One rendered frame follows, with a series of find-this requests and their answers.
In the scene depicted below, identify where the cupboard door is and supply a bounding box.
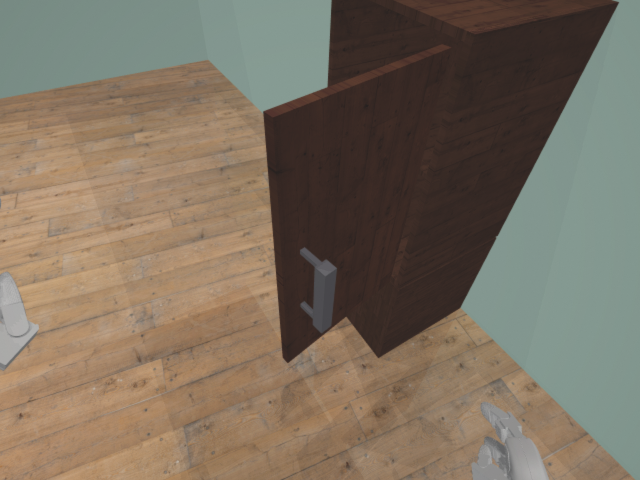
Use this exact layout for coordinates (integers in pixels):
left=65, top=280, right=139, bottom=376
left=263, top=44, right=452, bottom=363

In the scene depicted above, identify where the handle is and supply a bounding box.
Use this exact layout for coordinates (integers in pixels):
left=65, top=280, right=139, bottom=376
left=300, top=247, right=337, bottom=334

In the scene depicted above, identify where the robot right hand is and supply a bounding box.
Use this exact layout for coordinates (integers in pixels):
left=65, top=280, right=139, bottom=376
left=471, top=402, right=549, bottom=480

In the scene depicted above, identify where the robot left hand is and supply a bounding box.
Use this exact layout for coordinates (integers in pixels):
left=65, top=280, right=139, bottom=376
left=0, top=198, right=39, bottom=371

